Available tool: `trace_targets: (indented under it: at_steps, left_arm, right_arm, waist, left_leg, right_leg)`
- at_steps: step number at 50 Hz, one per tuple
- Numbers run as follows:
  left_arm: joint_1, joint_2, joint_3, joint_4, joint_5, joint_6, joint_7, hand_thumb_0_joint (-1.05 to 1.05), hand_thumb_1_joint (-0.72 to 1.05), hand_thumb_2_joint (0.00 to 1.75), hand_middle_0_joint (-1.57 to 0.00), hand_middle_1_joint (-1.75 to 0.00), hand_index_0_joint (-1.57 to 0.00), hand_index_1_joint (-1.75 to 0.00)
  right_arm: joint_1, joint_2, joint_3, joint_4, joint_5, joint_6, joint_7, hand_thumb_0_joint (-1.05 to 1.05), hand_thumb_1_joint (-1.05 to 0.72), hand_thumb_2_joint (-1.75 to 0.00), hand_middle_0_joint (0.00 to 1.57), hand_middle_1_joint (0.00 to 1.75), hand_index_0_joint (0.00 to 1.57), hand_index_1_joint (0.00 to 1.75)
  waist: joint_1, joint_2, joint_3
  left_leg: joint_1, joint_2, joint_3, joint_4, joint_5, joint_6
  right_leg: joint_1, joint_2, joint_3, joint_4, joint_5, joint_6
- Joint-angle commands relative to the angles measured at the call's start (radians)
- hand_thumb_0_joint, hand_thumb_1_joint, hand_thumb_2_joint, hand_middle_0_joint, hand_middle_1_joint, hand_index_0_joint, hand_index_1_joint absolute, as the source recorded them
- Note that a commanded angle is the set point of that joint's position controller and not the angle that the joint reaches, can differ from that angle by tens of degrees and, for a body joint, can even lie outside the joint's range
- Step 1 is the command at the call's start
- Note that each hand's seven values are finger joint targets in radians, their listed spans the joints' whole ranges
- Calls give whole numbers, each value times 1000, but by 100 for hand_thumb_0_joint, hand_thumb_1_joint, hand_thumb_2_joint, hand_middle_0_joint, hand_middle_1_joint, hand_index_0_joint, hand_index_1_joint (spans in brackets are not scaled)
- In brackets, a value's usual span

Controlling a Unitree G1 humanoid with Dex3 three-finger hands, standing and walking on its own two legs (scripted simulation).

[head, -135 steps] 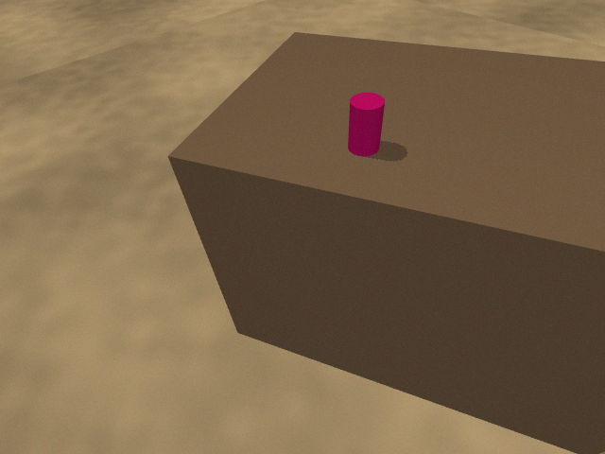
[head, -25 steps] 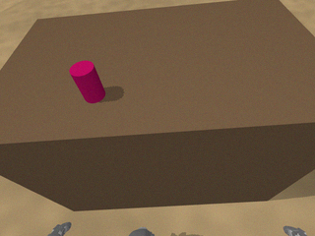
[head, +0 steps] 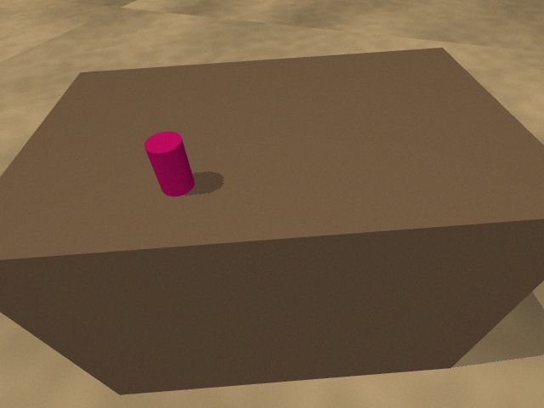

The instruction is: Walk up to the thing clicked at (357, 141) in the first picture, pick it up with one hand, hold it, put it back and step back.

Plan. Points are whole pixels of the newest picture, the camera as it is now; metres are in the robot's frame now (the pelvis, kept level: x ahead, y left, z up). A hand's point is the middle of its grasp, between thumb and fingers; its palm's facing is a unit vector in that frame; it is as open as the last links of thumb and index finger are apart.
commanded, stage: walk up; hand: left
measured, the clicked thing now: (171, 164) +0.53 +0.23 +0.09
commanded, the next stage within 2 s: stand in 1.30 s
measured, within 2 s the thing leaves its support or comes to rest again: neither
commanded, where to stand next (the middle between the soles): +0.08 -0.01 m, yaw +3 degrees
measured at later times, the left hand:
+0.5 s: hand out of the picture +0.10 +0.26 -0.14, palm faces +0.00 -0.95 -0.32, open 7.4 cm
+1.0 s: hand out of the picture +0.10 +0.26 -0.14, palm faces -0.01 -0.94 -0.33, open 7.4 cm
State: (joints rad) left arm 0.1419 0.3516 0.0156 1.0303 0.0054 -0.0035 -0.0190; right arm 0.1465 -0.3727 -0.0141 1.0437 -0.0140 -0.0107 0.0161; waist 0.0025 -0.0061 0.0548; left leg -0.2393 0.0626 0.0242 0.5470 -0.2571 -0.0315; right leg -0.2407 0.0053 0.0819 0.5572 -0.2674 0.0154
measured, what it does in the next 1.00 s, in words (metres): stands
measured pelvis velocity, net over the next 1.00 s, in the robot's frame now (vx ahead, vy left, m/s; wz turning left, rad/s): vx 0.02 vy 0.01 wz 0.00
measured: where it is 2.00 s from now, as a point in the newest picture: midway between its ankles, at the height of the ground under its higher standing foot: outside the picture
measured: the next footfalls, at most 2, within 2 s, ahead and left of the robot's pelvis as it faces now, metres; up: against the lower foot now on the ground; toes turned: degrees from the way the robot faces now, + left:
none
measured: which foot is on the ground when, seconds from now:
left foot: down 0.00-1.00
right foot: down 0.00-1.00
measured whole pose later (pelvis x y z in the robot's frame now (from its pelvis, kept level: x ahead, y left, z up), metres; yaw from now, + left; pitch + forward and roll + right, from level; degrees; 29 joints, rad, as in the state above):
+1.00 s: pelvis +0.02 +0.01 +0.02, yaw +0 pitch -2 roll +0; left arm 0.09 0.34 0.02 1.16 0.01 0.00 -0.01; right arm 0.09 -0.35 -0.02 1.15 -0.01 -0.01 0.01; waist 0.00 0.00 0.06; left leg -0.13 0.05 0.04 0.33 -0.17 -0.04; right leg -0.13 -0.01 0.09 0.35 -0.18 0.03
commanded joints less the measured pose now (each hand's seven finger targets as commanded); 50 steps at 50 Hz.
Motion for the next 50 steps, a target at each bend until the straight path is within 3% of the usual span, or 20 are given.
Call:
trace_targets:
  at_steps: [1, 8, 13, 17, 26, 36, 45, 50]
  left_arm:
    - [-82, 222, 49, -39, 2, -22, 8, 0, 90, 90, -20, -30, -20, -30]
    - [-91, 208, 42, 6, -4, -23, 10, 0, 90, 90, -20, -30, -20, -30]
    - [-84, 203, 35, 30, -9, -24, 13, 0, 90, 90, -20, -30, -20, -30]
    - [-88, 199, 32, 46, -10, -18, 16, 0, 90, 90, -20, -30, -20, -30]
    - [-104, 199, 30, 68, -7, -17, 22, 0, 90, 90, -20, -30, -20, -30]
    - [-121, 198, 31, 69, 1, -16, 22, 0, 90, 90, -20, -30, -20, -30]
    - [-113, 199, 36, 67, 5, -15, 21, 0, 90, 90, -20, -30, -20, -30]
    - [-108, 201, 37, 63, 5, -17, 21, 0, 90, 90, -20, -30, -20, -30]
  right_arm:
    - [-79, -216, -43, -54, 2, -33, -11, 0, -90, -90, 20, 30, 20, 30]
    - [-90, -209, -40, -17, 6, -37, -14, 0, -90, -90, 20, 30, 20, 30]
    - [-99, -205, -36, 4, 9, -39, -17, 0, -90, -90, 20, 30, 20, 30]
    - [-102, -205, -39, 16, 10, -37, -19, 0, -90, -90, 20, 30, 20, 30]
    - [-124, -195, -47, 29, 11, -30, -22, 0, -90, -90, 20, 30, 20, 30]
    - [-137, -189, -45, 30, 9, -26, -19, 0, -90, -90, 20, 30, 20, 30]
    - [-131, -191, -46, 28, 8, -24, -17, 0, -90, -90, 20, 30, 20, 30]
    - [-117, -189, -45, 31, 8, -22, -18, 0, -90, -90, 20, 30, 20, 30]
  waist:
    - [0, 5, -15]
    - [-3, -12, -58]
    - [0, 0, -111]
    - [-2, 15, -122]
    - [-7, 13, -108]
    - [-7, 0, -91]
    - [-10, 2, -73]
    - [-11, -8, -88]
  left_leg:
    - [21, 61, -113, -190, -180, 68]
    - [81, 67, -94, -215, -48, 60]
    - [129, 76, -78, -222, 121, 56]
    - [146, 83, -74, -240, 197, 55]
    - [176, 77, -55, -250, 232, 48]
    - [171, 75, -51, -268, 178, 49]
    - [161, 68, -55, -272, 101, 47]
    - [173, 65, -51, -260, 125, 48]
  right_leg:
    - [-53, -78, 120, -210, -131, -74]
    - [2, -89, 104, -234, 24, -59]
    - [69, -95, 78, -219, 206, -47]
    - [100, -100, 62, -213, 261, -36]
    - [106, -108, 55, -234, 292, -30]
    - [102, -109, 52, -258, 267, -25]
    - [76, -98, 52, -270, 187, -30]
    - [83, -100, 56, -273, 208, -32]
